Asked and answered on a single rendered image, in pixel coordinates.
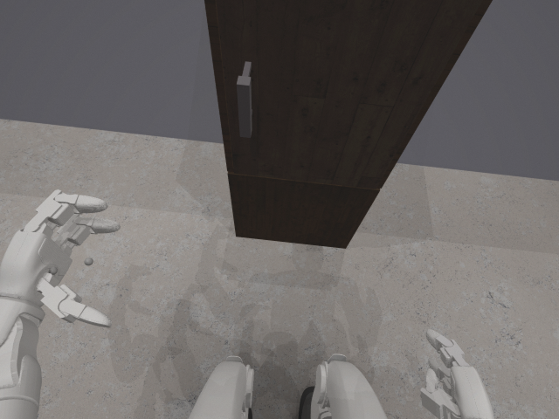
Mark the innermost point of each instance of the robot left hand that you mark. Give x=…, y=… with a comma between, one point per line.
x=24, y=271

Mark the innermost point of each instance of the robot left forearm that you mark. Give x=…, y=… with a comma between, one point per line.
x=20, y=372

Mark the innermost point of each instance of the right robot shin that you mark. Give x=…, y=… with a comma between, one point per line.
x=316, y=411

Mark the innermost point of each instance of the handle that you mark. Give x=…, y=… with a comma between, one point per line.
x=244, y=93

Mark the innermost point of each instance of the left robot thigh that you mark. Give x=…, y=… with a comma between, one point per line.
x=227, y=392

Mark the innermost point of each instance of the robot right hand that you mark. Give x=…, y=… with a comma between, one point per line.
x=464, y=395

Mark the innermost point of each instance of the cupboard door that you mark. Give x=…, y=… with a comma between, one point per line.
x=336, y=84

